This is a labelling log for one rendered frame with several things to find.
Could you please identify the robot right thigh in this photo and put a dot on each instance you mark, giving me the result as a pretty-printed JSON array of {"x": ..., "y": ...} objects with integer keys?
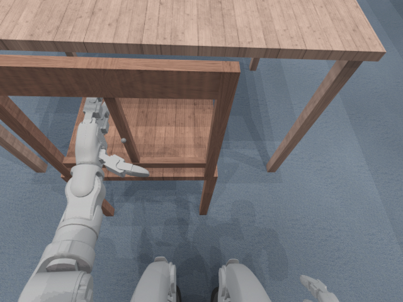
[{"x": 239, "y": 284}]

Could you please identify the chair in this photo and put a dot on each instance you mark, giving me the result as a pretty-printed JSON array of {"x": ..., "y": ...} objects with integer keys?
[{"x": 163, "y": 108}]

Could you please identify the robot left hand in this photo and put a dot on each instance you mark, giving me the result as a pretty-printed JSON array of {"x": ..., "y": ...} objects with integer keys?
[{"x": 90, "y": 139}]

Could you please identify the table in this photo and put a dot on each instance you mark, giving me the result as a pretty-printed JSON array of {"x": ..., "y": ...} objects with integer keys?
[{"x": 275, "y": 29}]

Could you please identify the left robot forearm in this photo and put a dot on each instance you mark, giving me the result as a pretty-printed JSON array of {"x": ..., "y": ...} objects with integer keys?
[{"x": 72, "y": 248}]

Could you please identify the robot right hand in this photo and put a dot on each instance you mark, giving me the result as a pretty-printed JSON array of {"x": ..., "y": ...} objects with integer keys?
[{"x": 317, "y": 289}]

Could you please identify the robot thigh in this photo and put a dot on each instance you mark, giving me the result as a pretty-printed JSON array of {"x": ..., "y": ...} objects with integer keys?
[
  {"x": 157, "y": 282},
  {"x": 239, "y": 284}
]

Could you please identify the robot left thigh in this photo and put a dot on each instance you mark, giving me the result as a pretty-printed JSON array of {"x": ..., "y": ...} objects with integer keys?
[{"x": 157, "y": 282}]

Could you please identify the robot left upper arm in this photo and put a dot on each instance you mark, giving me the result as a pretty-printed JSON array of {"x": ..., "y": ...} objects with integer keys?
[{"x": 67, "y": 286}]

